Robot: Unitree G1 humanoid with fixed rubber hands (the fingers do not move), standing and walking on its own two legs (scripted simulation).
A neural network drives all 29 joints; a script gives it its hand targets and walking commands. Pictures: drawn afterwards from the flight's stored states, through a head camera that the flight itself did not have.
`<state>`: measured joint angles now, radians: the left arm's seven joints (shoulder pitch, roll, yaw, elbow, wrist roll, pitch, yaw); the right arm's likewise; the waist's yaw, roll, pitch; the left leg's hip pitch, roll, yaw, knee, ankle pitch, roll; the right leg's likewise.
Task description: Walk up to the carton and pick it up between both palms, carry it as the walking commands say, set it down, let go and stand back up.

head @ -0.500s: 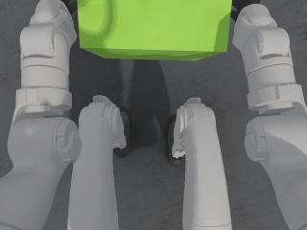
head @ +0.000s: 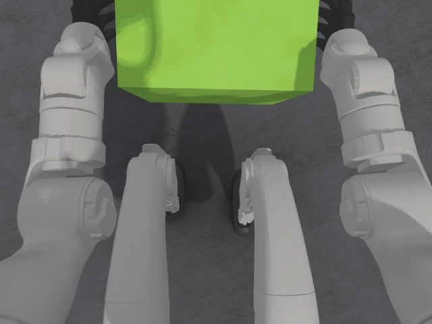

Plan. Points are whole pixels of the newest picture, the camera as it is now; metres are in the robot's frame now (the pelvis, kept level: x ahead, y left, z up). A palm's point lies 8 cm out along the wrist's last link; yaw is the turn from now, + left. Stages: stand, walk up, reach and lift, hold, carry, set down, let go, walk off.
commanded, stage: reach and lift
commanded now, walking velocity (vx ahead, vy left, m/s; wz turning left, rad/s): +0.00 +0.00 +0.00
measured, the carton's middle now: (214, 55) +0.52 +0.00 -0.15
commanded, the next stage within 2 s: none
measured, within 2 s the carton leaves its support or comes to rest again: neither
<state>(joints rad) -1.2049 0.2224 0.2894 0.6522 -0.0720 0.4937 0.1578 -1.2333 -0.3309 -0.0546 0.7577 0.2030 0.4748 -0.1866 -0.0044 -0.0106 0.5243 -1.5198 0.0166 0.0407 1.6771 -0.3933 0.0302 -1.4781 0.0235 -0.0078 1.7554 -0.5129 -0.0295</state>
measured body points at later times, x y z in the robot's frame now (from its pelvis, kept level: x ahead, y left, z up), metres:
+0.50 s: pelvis +0.00 +0.00 +0.06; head +0.27 +0.00 +0.41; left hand +0.51 +0.17 +0.00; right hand +0.51 -0.18 +0.00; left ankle +0.18 +0.11 -0.49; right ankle +0.15 -0.11 -0.49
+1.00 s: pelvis +0.00 +0.00 +0.12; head +0.23 +0.00 +0.50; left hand +0.49 +0.17 +0.08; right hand +0.49 -0.18 +0.08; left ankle +0.18 +0.11 -0.49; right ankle +0.15 -0.11 -0.49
